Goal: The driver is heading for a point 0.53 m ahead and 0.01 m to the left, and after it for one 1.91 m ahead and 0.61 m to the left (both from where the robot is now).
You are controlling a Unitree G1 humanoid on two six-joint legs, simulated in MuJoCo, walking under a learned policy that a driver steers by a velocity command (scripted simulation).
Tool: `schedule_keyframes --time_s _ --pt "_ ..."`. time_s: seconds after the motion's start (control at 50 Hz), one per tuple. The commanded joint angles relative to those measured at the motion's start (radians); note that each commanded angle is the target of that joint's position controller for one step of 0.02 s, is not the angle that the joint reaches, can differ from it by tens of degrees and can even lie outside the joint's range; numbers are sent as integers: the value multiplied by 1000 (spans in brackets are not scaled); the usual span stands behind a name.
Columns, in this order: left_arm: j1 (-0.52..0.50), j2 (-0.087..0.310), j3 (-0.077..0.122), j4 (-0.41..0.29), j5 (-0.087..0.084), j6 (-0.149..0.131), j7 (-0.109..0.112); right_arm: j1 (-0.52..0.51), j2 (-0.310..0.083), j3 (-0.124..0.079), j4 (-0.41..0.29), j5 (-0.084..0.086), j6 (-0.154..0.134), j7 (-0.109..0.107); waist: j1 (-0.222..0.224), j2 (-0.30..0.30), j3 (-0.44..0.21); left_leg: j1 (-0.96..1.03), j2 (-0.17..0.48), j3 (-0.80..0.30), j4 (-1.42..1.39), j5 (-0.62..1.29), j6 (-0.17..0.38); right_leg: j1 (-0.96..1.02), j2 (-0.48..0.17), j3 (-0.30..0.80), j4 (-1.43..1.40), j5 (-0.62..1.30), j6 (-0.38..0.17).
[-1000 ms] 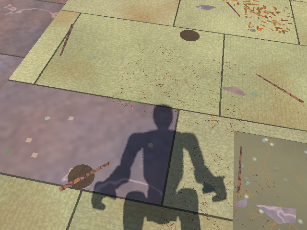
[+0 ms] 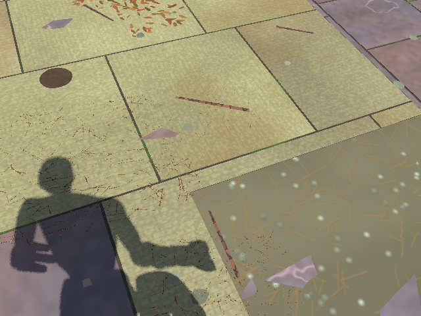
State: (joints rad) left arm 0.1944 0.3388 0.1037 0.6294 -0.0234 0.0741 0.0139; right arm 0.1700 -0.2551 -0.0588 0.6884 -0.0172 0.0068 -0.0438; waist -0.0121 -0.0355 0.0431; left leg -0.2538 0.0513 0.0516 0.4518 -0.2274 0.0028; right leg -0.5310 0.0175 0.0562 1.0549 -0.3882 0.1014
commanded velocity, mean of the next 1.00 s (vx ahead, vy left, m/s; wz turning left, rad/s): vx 0.25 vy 0.00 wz -0.09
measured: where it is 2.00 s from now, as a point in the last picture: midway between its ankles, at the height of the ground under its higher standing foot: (177, 217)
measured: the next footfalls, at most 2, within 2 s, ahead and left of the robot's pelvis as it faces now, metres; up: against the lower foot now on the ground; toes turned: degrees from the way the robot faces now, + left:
right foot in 0.18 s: +0.02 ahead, -0.14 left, +0.00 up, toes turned -8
left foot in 0.66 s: +0.16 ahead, +0.07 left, +0.00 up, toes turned -10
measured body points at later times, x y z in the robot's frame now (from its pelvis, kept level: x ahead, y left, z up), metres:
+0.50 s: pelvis +0.02 -0.05 +0.00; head +0.03 -0.07 +0.45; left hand +0.21 +0.19 -0.08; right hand +0.10 -0.35 -0.10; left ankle +0.10 +0.09 -0.71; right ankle -0.02 -0.14 -0.74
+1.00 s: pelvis +0.21 -0.03 +0.00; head +0.25 -0.01 +0.45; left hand +0.45 +0.20 -0.08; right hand +0.20 -0.32 -0.11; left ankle +0.12 +0.07 -0.74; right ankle +0.37 -0.20 -0.70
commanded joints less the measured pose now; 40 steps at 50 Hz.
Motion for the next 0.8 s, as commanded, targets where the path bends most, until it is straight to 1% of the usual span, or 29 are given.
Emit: schedule_keyframes --time_s 0.02,0.08,0.12,0.14,0.16,0.18,0.2,0.22,0.24,0.26,0.28,0.3,0.34,0.36,0.38,0.42,0.46,0.56,0.58,0.62,0.64,0.66,0.68,0.7,0.72,0.74,0.76,0.78,0.8 --pt "-89 29 -6 -121 4 -19 -14 0 -212 -63 -55 6 0 -2 -39 230 -114 190 238 -137 -105 391 212 -17 -36 -55 -149 -22 0" --pt "-72 50 2 -123 1 -13 -24 -10 -230 -71 -51 20 -1 13 -34 245 -119 164 258 -109 -89 396 207 89 -28 -104 -286 -11 -30" --pt "-41 51 8 -117 -1 -8 -32 -24 -235 -74 -45 38 -4 18 -9 239 -117 156 264 -92 -44 387 181 162 -19 -123 -432 60 -69" --pt "0 49 13 -102 0 -8 -34 -34 -227 -73 -41 49 -5 18 18 224 -122 127 250 -61 6 358 148 241 -1 -142 -556 154 -99" --pt "42 71 24 -87 2 -9 -27 13 -194 -65 -19 49 -9 21 28 165 -134 52 217 -10 92 273 87 370 10 -113 -656 268 -133" --pt "82 166 51 -93 1 -14 -14 37 -140 -51 -26 14 -12 26 20 -62 -155 -168 125 89 337 -14 -12 561 -162 140 -688 582 -201" --pt "72 254 59 -121 27 -28 -9 -26 -102 -31 -90 -25 -16 22 21 -293 -150 -443 -18 57 575 -464 -85 596 -402 463 -659 860 -415" --pt "101 204 48 -114 51 -52 -18 -100 -159 -47 -99 -4 -19 14 99 -186 -217 -443 -23 -87 729 -473 -85 544 -414 465 -693 768 -493" --pt "57 176 33 -100 48 -67 -17 -108 -178 -55 -95 17 -15 12 65 -142 -161 -452 -5 -112 762 -387 -72 504 -346 366 -699 675 -437" --pt "-1 151 28 -98 29 -70 -9 -89 -179 -60 -76 14 -12 6 35 -98 -130 -453 6 -119 732 -296 -67 472 -282 299 -697 590 -373" --pt "-49 118 14 -103 12 -66 -2 -72 -187 -64 -63 7 -6 0 17 -91 -119 -442 11 -119 705 -235 -72 450 -255 261 -694 587 -339" --pt "-49 101 5 -97 7 -62 5 -37 -183 -64 -49 3 -7 6 5 -95 -144 -395 1 -100 702 -170 -78 422 -225 233 -710 505 -330" --pt "-12 83 -3 -85 13 -66 10 -16 -156 -55 -39 16 -15 26 17 -104 -156 -376 -4 -76 631 -73 -74 419 -196 240 -774 131 -327" --pt "3 83 -6 -78 16 -71 9 -35 -147 -49 -44 22 -21 32 30 -119 -131 -382 -6 -70 561 -48 -70 416 -194 262 -809 -3 -328" --pt "12 87 -7 -70 19 -77 9 -61 -140 -44 -51 24 -29 37 41 -131 -103 -375 -7 -71 486 -36 -65 409 -198 278 -832 -55 -326" --pt "31 101 -5 -51 22 -89 8 -94 -132 -36 -59 24 -47 47 56 -133 -67 -346 -7 -74 354 -25 -53 408 -212 289 -848 -50 -325" --pt "48 121 -1 -35 20 -100 3 -104 -131 -33 -60 27 -65 55 68 -119 -47 -307 -9 -71 260 -25 -39 398 -224 293 -847 -40 -328" --pt "81 137 -3 -1 12 -117 -19 -94 -132 -20 -61 47 -82 74 83 -95 -2 -235 -6 -44 168 -56 18 357 -260 291 -851 -112 -333" --pt "81 136 -3 4 10 -119 -22 -85 -130 -18 -61 49 -85 77 76 -87 2 -212 -8 -38 148 -54 33 351 -263 283 -845 -114 -329" --pt "64 127 -7 12 5 -119 -26 -30 -122 -13 -44 46 -90 81 36 -60 -7 -94 -27 -10 81 -12 62 305 -244 232 -803 -106 -304" --pt "63 110 -12 16 8 -119 -27 24 -126 -16 -24 44 -90 78 10 -45 -22 -9 -44 -1 62 -17 73 270 -222 197 -759 -85 -286" --pt "54 80 -22 16 18 -122 -26 105 -144 -23 -2 48 -89 72 -27 -23 -45 99 -37 -35 54 -31 91 216 -190 145 -670 -32 -256" --pt "20 23 -41 -5 32 -131 -25 211 -208 -39 14 47 -92 63 -64 125 -78 223 95 -244 -44 -64 146 114 -94 16 -391 75 -190" --pt "2 24 -40 -69 28 -156 -21 284 -327 -72 18 39 -93 70 -68 379 -107 393 272 -695 -192 -253 310 -187 42 -88 -86 -66 -111" --pt "-38 90 -26 -72 9 -174 -19 293 -258 -53 10 35 -100 78 -90 275 -74 424 310 -799 -244 -346 342 -330 11 13 62 -163 -111" --pt "-50 103 -21 -71 -5 -187 -26 262 -219 -41 -3 27 -104 75 -74 210 -33 410 284 -723 -234 -311 316 -375 -29 40 108 -79 -125" --pt "-53 83 -27 -59 3 -193 -29 238 -199 -35 -20 21 -103 72 -64 147 -29 386 240 -636 -229 -229 294 -368 -52 33 100 -5 -128" --pt "-68 78 -26 -63 22 -198 -33 217 -190 -31 -25 26 -96 67 -51 99 -10 351 215 -577 -231 -119 280 -358 -68 28 45 50 -121" --pt "-72 69 -24 -63 34 -199 -36 203 -179 -24 -31 25 -90 60 -33 103 -14 308 183 -514 -238 -25 261 -305 -80 26 -12 98 -112"
Over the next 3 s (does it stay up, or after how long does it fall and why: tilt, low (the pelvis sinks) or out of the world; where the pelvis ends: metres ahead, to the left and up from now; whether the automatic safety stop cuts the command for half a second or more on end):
stays up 0.84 0.17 -0.01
